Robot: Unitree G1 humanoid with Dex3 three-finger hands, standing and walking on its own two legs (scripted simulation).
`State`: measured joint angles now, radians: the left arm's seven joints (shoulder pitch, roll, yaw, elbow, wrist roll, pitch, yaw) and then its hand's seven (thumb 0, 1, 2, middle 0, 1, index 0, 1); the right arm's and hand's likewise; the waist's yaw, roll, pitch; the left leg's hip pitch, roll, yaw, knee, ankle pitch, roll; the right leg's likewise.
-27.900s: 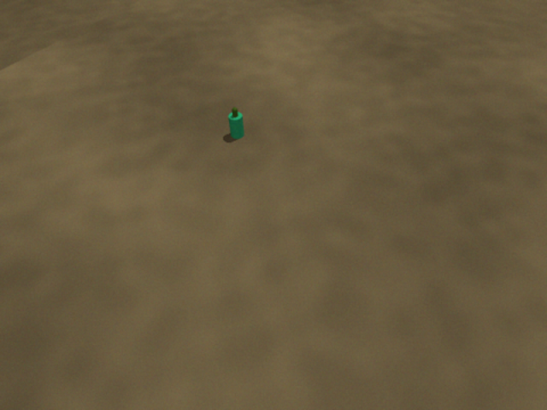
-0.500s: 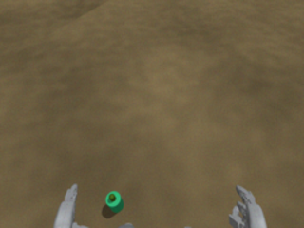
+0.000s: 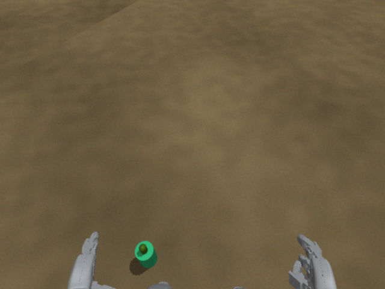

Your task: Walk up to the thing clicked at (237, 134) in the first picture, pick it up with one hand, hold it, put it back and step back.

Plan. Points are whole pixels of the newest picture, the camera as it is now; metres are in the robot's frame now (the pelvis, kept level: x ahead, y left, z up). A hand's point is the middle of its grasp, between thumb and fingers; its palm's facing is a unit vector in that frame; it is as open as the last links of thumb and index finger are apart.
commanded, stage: home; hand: left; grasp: from the side
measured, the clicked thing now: (145, 253) +0.36 +0.24 -0.63
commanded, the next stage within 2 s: stand in 0.42 s
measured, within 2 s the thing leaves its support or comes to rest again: neither
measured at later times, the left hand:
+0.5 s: hand (111, 271) +0.17 +0.19 -0.06, palm faces +0.10 -0.96 -0.28, open 17.4 cm
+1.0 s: hand out of the picture +0.14 +0.23 -0.10, palm faces -0.02 -0.94 -0.34, open 8.8 cm
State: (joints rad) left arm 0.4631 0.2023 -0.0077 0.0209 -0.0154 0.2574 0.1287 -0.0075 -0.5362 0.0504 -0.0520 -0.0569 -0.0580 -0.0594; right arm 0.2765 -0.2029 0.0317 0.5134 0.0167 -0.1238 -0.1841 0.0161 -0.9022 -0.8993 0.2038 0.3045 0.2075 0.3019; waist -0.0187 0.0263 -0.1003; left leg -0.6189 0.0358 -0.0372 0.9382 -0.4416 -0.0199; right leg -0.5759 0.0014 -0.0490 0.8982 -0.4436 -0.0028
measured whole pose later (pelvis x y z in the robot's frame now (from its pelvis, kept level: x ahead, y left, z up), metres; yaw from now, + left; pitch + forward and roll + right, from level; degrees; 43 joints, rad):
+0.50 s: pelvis +0.01 +0.01 +0.00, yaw +0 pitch +7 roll -2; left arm 0.46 0.20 -0.01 0.02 -0.01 0.25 0.13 -0.01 -0.54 0.05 -0.05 -0.06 -0.06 -0.06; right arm 0.28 -0.20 0.03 0.52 0.01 -0.13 -0.18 0.02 -0.90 -0.90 0.20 0.30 0.21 0.30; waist -0.02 0.03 -0.10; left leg -0.62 0.03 -0.03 0.95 -0.46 -0.01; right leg -0.57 0.00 -0.04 0.90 -0.45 0.01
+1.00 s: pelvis +0.00 +0.00 +0.02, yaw +0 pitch +1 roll +0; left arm 0.23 0.31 0.01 0.65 0.05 0.02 0.02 0.00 0.63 0.83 -0.20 -0.29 -0.21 -0.30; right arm 0.18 -0.29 -0.03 0.82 -0.06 -0.02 -0.02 0.01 -0.90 -0.90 0.21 0.30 0.21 0.30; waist 0.01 -0.02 0.01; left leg -0.41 0.00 -0.01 0.77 -0.38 0.00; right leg -0.40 -0.03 -0.02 0.78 -0.40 0.01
